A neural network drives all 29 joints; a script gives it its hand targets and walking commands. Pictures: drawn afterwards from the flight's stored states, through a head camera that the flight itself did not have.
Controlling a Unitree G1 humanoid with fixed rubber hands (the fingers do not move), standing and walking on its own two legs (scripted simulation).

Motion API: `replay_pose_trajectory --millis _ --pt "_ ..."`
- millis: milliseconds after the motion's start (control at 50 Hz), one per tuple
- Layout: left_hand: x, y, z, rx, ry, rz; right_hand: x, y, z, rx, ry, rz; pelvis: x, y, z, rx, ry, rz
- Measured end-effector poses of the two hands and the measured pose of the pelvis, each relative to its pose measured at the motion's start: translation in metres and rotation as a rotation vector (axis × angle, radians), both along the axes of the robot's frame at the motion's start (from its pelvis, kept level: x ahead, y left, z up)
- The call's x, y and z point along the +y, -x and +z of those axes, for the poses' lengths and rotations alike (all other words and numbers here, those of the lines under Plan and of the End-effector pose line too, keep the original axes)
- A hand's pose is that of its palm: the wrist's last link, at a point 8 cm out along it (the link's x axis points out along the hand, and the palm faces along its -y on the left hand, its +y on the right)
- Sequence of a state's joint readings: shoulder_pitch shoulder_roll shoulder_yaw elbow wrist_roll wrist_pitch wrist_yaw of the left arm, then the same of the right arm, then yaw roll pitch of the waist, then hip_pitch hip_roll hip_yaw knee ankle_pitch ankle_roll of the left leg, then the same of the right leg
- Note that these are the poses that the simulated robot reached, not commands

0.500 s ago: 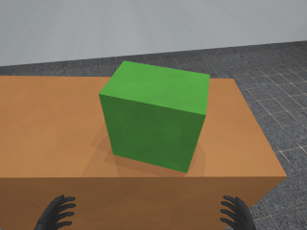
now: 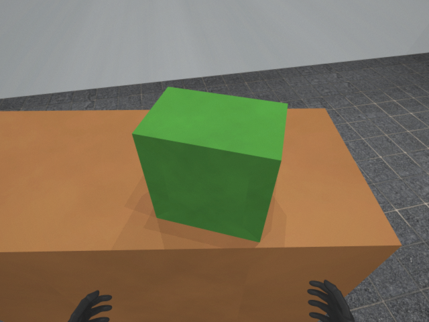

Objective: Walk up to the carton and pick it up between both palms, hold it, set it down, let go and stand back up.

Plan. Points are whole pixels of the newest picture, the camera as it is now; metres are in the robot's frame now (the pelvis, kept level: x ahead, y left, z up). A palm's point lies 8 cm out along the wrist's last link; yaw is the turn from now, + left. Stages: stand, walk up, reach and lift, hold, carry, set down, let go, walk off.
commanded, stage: let go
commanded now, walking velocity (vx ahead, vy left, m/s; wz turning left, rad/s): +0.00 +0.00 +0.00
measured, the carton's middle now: (215, 166) +0.44 -0.01 +0.06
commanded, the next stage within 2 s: stand in 0.24 s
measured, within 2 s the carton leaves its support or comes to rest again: neither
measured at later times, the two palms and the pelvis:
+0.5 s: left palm out of the picture +0.14 +0.25 -0.08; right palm out of the picture +0.10 -0.29 -0.08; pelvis +0.00 +0.00 +0.00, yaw +0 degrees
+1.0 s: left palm out of the picture +0.11 +0.26 -0.09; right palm out of the picture +0.08 -0.30 -0.10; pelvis -0.01 +0.00 +0.00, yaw +0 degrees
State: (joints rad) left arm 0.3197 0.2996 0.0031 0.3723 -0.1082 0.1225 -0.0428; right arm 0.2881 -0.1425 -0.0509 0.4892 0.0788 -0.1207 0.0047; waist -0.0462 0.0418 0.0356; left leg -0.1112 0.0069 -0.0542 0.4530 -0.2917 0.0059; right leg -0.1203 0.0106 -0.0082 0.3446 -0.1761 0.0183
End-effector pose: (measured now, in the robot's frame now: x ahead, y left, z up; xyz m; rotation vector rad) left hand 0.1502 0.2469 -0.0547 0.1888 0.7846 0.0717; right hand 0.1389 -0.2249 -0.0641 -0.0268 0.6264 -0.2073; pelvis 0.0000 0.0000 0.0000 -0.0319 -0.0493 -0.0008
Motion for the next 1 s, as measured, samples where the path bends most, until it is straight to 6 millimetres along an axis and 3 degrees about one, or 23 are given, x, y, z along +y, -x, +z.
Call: replay_pose_trajectory --millis 300,480,580,1000 --pt "-0.004 -0.007 -0.006 0.009 -0.035 -0.023 -0.003 0.002 -0.009 0.047 0.016 0.029 -0.001 0.0 0.0 0.001 -0.001 0.001" --pt "-0.002 0.006 -0.022 0.041 -0.088 -0.058 -0.058 0.036 -0.019 0.278 0.164 0.021 -0.003 0.001 -0.001 0.002 -0.01 0.003" --pt "0.0 0.015 -0.028 0.072 -0.091 -0.053 -0.074 0.045 -0.019 0.321 0.201 0.017 -0.003 0.002 -0.001 0.002 -0.011 0.003" --pt "0.009 0.041 -0.033 0.149 -0.123 -0.027 -0.072 0.055 -0.031 0.339 0.164 0.022 -0.004 0.007 -0.001 -0.006 -0.012 0.003"
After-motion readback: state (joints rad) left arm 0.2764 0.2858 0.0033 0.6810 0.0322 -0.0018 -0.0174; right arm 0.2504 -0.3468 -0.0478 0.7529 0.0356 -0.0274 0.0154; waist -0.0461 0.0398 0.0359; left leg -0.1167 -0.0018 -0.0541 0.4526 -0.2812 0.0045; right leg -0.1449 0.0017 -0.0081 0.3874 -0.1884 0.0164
